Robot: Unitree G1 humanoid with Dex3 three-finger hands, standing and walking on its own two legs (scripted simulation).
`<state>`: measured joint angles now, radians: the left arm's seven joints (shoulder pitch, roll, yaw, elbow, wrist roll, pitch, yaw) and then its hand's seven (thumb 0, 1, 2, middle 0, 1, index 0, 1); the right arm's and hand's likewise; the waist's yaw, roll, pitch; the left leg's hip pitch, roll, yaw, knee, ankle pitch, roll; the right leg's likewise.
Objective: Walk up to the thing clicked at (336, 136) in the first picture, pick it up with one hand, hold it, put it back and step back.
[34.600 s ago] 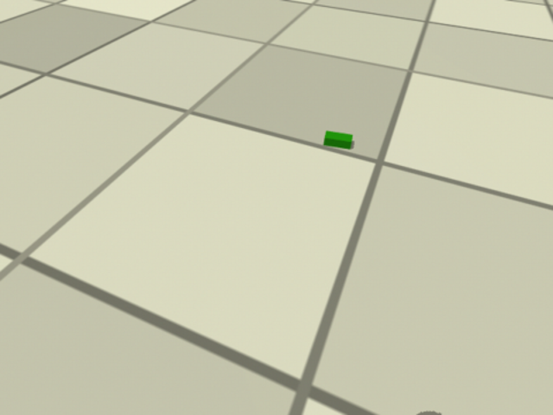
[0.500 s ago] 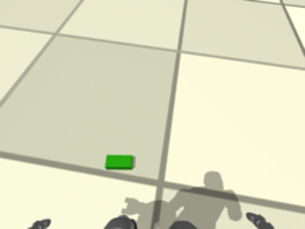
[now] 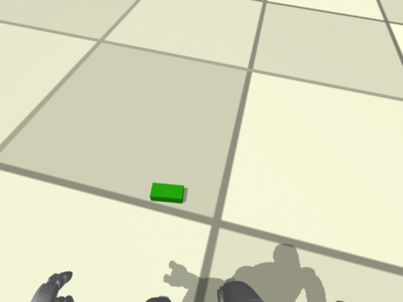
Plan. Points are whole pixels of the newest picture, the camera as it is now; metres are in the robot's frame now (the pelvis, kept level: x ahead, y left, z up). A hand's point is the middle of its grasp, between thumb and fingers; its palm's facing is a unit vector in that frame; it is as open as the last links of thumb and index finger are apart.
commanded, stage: step back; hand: left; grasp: from above
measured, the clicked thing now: (167, 193) +0.69 +0.16 -0.73
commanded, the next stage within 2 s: none
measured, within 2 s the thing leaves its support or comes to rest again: neither
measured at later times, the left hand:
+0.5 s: hand out of the picture -0.09 +0.23 -0.12, palm faces -0.05 -0.89 -0.45, open 7.4 cm
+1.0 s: hand out of the picture -0.28 +0.22 -0.15, palm faces -0.06 -0.91 -0.41, open 7.4 cm
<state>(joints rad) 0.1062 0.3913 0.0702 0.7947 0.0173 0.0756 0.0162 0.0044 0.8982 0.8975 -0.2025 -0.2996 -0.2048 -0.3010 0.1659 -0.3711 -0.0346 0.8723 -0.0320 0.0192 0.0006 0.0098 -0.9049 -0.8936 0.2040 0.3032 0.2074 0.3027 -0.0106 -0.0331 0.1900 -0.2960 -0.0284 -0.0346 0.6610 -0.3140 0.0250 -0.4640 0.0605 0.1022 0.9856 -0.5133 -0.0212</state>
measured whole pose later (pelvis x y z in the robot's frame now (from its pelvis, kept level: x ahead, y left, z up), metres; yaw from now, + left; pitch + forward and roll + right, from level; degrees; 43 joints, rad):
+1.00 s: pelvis -0.36 -0.05 -0.01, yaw -3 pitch -3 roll -2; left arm 0.21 0.36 0.06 0.94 0.04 0.01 0.00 0.00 0.90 0.90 -0.20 -0.30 -0.20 -0.30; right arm 0.09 -0.40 -0.05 0.85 -0.04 0.05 0.00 0.01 -0.90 -0.89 0.21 0.30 0.21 0.30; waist 0.01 0.07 0.13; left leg -0.44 0.06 -0.04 0.73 -0.30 0.02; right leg -0.20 0.06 0.01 0.64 -0.39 -0.02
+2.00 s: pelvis -0.33 -0.03 +0.01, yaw +1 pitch -2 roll +0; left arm 0.11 0.38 0.03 1.06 0.01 -0.01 0.00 0.01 0.90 0.90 -0.20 -0.30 -0.20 -0.30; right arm 0.08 -0.33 -0.01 1.06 -0.02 -0.01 0.00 0.01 -0.90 -0.89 0.20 0.30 0.21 0.30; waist 0.01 -0.01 0.08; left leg -0.26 0.03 0.00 0.56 -0.27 -0.01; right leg -0.19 -0.03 -0.04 0.54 -0.32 0.02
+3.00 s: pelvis -0.34 -0.03 +0.03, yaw +1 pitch -3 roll +0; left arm 0.11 0.35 0.00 1.15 0.01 -0.01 -0.02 0.00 0.90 0.90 -0.20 -0.30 -0.20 -0.30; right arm 0.11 -0.35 0.01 1.15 -0.01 -0.01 0.01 0.01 -0.91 -0.89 0.20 0.30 0.21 0.30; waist -0.01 0.01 0.05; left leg -0.16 0.03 0.01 0.34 -0.13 -0.02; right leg -0.10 -0.03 -0.04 0.33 -0.19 0.02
